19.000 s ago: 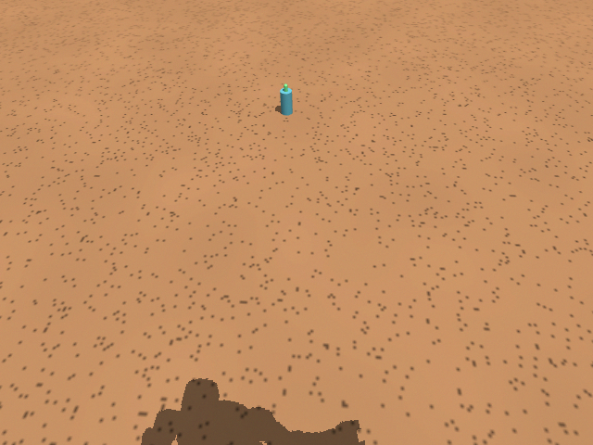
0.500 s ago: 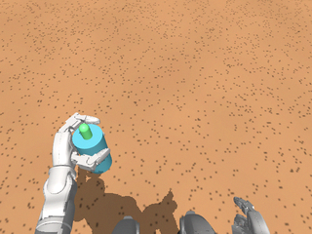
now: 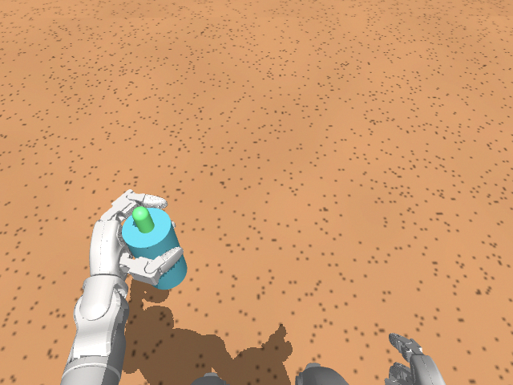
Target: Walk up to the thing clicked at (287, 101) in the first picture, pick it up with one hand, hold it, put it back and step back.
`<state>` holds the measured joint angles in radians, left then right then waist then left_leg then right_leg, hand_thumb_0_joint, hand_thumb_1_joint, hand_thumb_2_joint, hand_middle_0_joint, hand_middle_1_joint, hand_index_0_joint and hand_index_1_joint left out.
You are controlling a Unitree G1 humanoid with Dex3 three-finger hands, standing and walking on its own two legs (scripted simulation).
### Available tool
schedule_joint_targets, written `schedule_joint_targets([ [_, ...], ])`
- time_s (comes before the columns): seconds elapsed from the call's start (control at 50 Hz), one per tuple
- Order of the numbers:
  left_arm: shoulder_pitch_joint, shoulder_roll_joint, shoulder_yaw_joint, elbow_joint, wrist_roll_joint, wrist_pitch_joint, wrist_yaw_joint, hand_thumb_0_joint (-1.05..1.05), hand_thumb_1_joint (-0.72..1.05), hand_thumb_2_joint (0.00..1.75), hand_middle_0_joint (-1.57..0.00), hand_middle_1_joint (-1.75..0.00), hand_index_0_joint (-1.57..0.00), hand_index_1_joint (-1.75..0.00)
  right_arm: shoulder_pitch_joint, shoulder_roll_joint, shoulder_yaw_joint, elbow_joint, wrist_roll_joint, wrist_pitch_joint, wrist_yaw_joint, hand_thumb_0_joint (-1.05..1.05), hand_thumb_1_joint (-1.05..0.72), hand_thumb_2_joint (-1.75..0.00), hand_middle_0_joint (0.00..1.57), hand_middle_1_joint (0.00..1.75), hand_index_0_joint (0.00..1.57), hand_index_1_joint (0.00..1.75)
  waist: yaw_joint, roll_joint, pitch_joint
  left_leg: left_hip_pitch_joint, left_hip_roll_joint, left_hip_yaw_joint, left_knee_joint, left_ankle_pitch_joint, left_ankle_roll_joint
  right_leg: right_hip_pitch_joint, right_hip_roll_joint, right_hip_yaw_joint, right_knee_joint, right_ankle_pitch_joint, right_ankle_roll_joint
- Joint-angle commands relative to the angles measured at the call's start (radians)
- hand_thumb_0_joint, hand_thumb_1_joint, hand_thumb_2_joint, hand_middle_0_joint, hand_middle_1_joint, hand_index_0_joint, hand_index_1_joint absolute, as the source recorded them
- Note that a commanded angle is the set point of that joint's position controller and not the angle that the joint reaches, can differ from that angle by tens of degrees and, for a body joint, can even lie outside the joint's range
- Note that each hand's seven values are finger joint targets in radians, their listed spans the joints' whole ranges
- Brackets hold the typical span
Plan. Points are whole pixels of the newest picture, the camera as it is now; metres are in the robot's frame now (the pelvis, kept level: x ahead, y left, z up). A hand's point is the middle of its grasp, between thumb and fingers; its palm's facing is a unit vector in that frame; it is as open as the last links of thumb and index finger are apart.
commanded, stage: hold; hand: left
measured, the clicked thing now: (155, 244) +0.33 +0.16 +0.02
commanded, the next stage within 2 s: none
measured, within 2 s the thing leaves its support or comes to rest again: neither
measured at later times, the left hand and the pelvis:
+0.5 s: hand (147, 242) +0.32 +0.17 +0.06, palm faces +0.04 -1.00 -0.02, open 9.8 cm; pelvis -0.01 +0.00 +0.01, yaw +0 degrees
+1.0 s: hand (144, 242) +0.31 +0.17 +0.06, palm faces +0.06 -1.00 -0.01, open 9.8 cm; pelvis -0.01 +0.00 +0.02, yaw +0 degrees
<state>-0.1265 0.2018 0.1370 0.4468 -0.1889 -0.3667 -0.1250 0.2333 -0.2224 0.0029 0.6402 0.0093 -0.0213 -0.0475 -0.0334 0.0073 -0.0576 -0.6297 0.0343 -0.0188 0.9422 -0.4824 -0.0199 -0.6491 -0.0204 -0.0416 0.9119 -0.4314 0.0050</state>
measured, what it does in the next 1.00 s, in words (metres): stands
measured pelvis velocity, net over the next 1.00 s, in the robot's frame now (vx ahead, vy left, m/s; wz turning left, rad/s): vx -0.01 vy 0.00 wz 0.00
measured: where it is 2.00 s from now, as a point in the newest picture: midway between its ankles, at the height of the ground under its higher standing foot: outside the picture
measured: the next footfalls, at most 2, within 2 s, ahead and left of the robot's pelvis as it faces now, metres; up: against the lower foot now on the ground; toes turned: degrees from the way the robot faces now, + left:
none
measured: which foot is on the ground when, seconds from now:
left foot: down 0.00-1.00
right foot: down 0.00-1.00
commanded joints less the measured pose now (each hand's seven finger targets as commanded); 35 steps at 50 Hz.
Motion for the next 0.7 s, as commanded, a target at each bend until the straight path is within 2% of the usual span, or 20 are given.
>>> schedule_joint_targets([
  [0.0, -0.258, 0.122, 0.059, -0.237, -0.026, -0.093, -0.007, 0.00, 0.20, 1.26, -1.24, -1.38, -1.25, -1.39, -0.003, -0.135, -0.051, -0.116, 0.000, -0.038, -0.006, 0.00, -0.90, -0.90, 0.20, 0.30, 0.20, 0.30, 0.006, 0.003, -0.329, 0.143, -0.034, 0.020, -0.125, 0.371, 0.022, 0.242, 0.020, 0.017, -0.119, 0.403, -0.013],
  [0.02, -0.298, 0.148, 0.073, -0.310, -0.028, -0.101, -0.005, 0.00, 0.19, 1.25, -1.24, -1.38, -1.26, -1.38, -0.005, -0.132, -0.051, -0.116, -0.001, -0.036, -0.010, 0.00, -0.90, -0.90, 0.20, 0.30, 0.20, 0.30, 0.015, 0.027, -0.347, 0.150, -0.035, 0.021, -0.128, 0.369, 0.022, 0.247, 0.019, 0.018, -0.124, 0.404, -0.012],
  [0.1, -0.256, 0.106, 0.047, -0.226, -0.021, -0.092, 0.005, 0.00, 0.14, 1.22, -1.19, -1.35, -1.20, -1.36, -0.010, -0.134, -0.051, -0.111, -0.002, -0.036, -0.009, 0.00, -0.90, -0.90, 0.20, 0.30, 0.20, 0.30, 0.006, 0.007, -0.299, 0.151, -0.031, 0.018, -0.143, 0.357, 0.021, 0.231, 0.022, 0.012, -0.136, 0.375, -0.014],
  [0.14, -0.296, 0.115, 0.041, -0.264, -0.014, -0.100, 0.011, 0.00, 0.15, 1.22, -1.19, -1.35, -1.19, -1.36, -0.018, -0.132, -0.051, -0.121, -0.003, -0.034, -0.009, 0.00, -0.90, -0.90, 0.20, 0.30, 0.20, 0.30, 0.004, 0.023, -0.293, 0.159, -0.031, 0.015, -0.160, 0.331, 0.018, 0.228, 0.023, 0.009, -0.142, 0.345, -0.016],
  [0.16, -0.333, 0.153, 0.068, -0.314, -0.011, -0.107, 0.019, 0.00, 0.15, 1.23, -1.20, -1.35, -1.20, -1.36, -0.013, -0.134, -0.054, -0.116, -0.002, -0.032, -0.009, 0.00, -0.90, -0.90, 0.20, 0.30, 0.20, 0.30, 0.012, 0.039, -0.296, 0.166, -0.032, 0.015, -0.167, 0.312, 0.017, 0.229, 0.022, 0.008, -0.147, 0.325, -0.017],
  [0.22, -0.256, 0.110, 0.042, -0.247, -0.013, -0.096, 0.022, 0.00, 0.18, 1.23, -1.21, -1.36, -1.21, -1.37, -0.022, -0.128, -0.047, -0.119, -0.002, -0.035, -0.007, 0.00, -0.90, -0.90, 0.20, 0.30, 0.20, 0.30, 0.006, 0.004, -0.268, 0.149, -0.034, 0.018, -0.182, 0.260, 0.022, 0.239, 0.023, 0.008, -0.169, 0.284, -0.012],
  [0.26, -0.285, 0.114, 0.041, -0.278, -0.016, -0.099, 0.026, 0.00, 0.17, 1.22, -1.20, -1.35, -1.20, -1.36, -0.026, -0.129, -0.047, -0.117, 0.000, -0.034, -0.011, 0.00, -0.90, -0.90, 0.20, 0.30, 0.20, 0.30, 0.006, 0.007, -0.281, 0.170, -0.033, 0.018, -0.183, 0.283, 0.022, 0.248, 0.022, 0.009, -0.168, 0.307, -0.011],
  [0.28, -0.265, 0.100, 0.035, -0.239, -0.015, -0.092, 0.025, 0.00, 0.16, 1.23, -1.20, -1.35, -1.20, -1.36, -0.028, -0.130, -0.047, -0.119, -0.001, -0.034, -0.009, 0.00, -0.90, -0.90, 0.20, 0.30, 0.20, 0.30, 0.004, 0.010, -0.274, 0.167, -0.034, 0.016, -0.185, 0.289, 0.020, 0.244, 0.024, 0.006, -0.168, 0.308, -0.013],
  [0.32, -0.305, 0.132, 0.049, -0.282, -0.013, -0.094, 0.028, 0.00, 0.17, 1.22, -1.20, -1.35, -1.21, -1.36, -0.024, -0.135, -0.050, -0.113, 0.001, -0.036, -0.007, 0.00, -0.90, -0.90, 0.20, 0.30, 0.20, 0.30, 0.012, 0.023, -0.285, 0.181, -0.030, 0.014, -0.189, 0.305, 0.018, 0.255, 0.025, 0.005, -0.168, 0.318, -0.014],
  [0.34, -0.279, 0.112, 0.033, -0.234, -0.009, -0.090, 0.025, 0.00, 0.17, 1.23, -1.22, -1.36, -1.22, -1.37, -0.023, -0.135, -0.048, -0.118, 0.001, -0.033, -0.007, 0.00, -0.90, -0.90, 0.20, 0.30, 0.20, 0.30, 0.003, 0.007, -0.269, 0.175, -0.028, 0.010, -0.195, 0.301, 0.017, 0.246, 0.027, 0.002, -0.169, 0.309, -0.016],
  [0.4, -0.305, 0.125, 0.042, -0.241, -0.009, -0.095, 0.026, 0.00, 0.18, 1.23, -1.23, -1.37, -1.24, -1.38, -0.030, -0.137, -0.049, -0.117, 0.002, -0.037, -0.004, 0.00, -0.90, -0.90, 0.20, 0.30, 0.20, 0.30, 0.009, 0.022, -0.254, 0.181, -0.028, 0.010, -0.208, 0.294, 0.015, 0.252, 0.025, 0.002, -0.177, 0.298, -0.018],
  [0.42, -0.307, 0.123, 0.036, -0.253, -0.008, -0.097, 0.025, 0.00, 0.18, 1.24, -1.23, -1.37, -1.23, -1.38, -0.029, -0.133, -0.048, -0.118, 0.002, -0.037, -0.004, 0.00, -0.90, -0.90, 0.20, 0.30, 0.20, 0.30, 0.009, 0.034, -0.268, 0.192, -0.029, 0.012, -0.210, 0.297, 0.014, 0.250, 0.025, 0.003, -0.177, 0.302, -0.018],
  [0.44, -0.345, 0.152, 0.062, -0.304, -0.012, -0.102, 0.029, 0.00, 0.19, 1.24, -1.23, -1.37, -1.24, -1.38, -0.026, -0.133, -0.047, -0.116, 0.003, -0.036, -0.005, 0.00, -0.90, -0.90, 0.20, 0.30, 0.20, 0.30, 0.016, 0.054, -0.283, 0.204, -0.031, 0.015, -0.210, 0.294, 0.014, 0.262, 0.023, 0.005, -0.182, 0.302, -0.018],
  [0.46, -0.333, 0.144, 0.047, -0.318, -0.010, -0.099, 0.033, 0.00, 0.20, 1.23, -1.23, -1.36, -1.23, -1.37, -0.026, -0.127, -0.044, -0.117, 0.003, -0.034, -0.008, 0.00, -0.90, -0.90, 0.20, 0.30, 0.20, 0.30, 0.011, 0.036, -0.284, 0.209, -0.032, 0.015, -0.214, 0.288, 0.016, 0.270, 0.023, 0.005, -0.190, 0.301, -0.014],
  [0.52, -0.259, 0.088, 0.026, -0.199, -0.017, -0.079, 0.033, 0.00, 0.17, 1.22, -1.22, -1.37, -1.23, -1.38, -0.036, -0.130, -0.041, -0.114, 0.004, -0.041, -0.006, 0.00, -0.91, -0.90, 0.20, 0.30, 0.20, 0.30, 0.005, -0.005, -0.231, 0.192, -0.032, 0.017, -0.223, 0.280, 0.019, 0.269, 0.023, 0.005, -0.204, 0.297, -0.012],
  [0.56, -0.347, 0.124, 0.036, -0.261, -0.011, -0.088, 0.037, 0.00, 0.15, 1.22, -1.21, -1.35, -1.21, -1.37, -0.040, -0.131, -0.044, -0.113, 0.004, -0.042, -0.006, 0.00, -0.90, -0.90, 0.20, 0.30, 0.20, 0.30, 0.005, 0.029, -0.254, 0.211, -0.030, 0.016, -0.227, 0.276, 0.017, 0.263, 0.023, 0.005, -0.204, 0.291, -0.014],
  [0.6, -0.338, 0.146, 0.046, -0.279, -0.003, -0.088, 0.038, 0.00, 0.18, 1.21, -1.21, -1.34, -1.21, -1.36, -0.031, -0.131, -0.044, -0.104, 0.003, -0.039, -0.008, 0.00, -0.90, -0.90, 0.20, 0.30, 0.20, 0.30, 0.011, 0.029, -0.242, 0.211, -0.031, 0.016, -0.234, 0.273, 0.018, 0.265, 0.022, 0.004, -0.208, 0.288, -0.014],
  [0.64, -0.289, 0.107, 0.029, -0.196, -0.004, -0.082, 0.032, 0.00, 0.20, 1.23, -1.23, -1.36, -1.23, -1.37, -0.034, -0.125, -0.040, -0.102, 0.002, -0.041, -0.008, 0.00, -0.90, -0.90, 0.20, 0.30, 0.20, 0.30, 0.001, -0.014, -0.206, 0.196, -0.031, 0.016, -0.234, 0.255, 0.022, 0.253, 0.022, 0.003, -0.217, 0.276, -0.010],
  [0.66, -0.312, 0.089, 0.019, -0.194, -0.013, -0.084, 0.026, 0.00, 0.19, 1.23, -1.23, -1.37, -1.23, -1.38, -0.045, -0.123, -0.039, -0.107, 0.002, -0.045, -0.004, 0.00, -0.90, -0.90, 0.20, 0.30, 0.20, 0.30, -0.001, -0.022, -0.196, 0.182, -0.032, 0.017, -0.233, 0.240, 0.024, 0.253, 0.021, 0.003, -0.222, 0.266, -0.008],
  [0.68, -0.327, 0.107, 0.047, -0.197, -0.019, -0.087, 0.028, 0.00, 0.19, 1.24, -1.22, -1.37, -1.23, -1.38, -0.033, -0.130, -0.043, -0.100, 0.001, -0.047, -0.002, 0.00, -0.90, -0.90, 0.20, 0.30, 0.20, 0.30, 0.002, -0.004, -0.227, 0.188, -0.031, 0.015, -0.233, 0.251, 0.022, 0.264, 0.021, 0.003, -0.214, 0.274, -0.012],
])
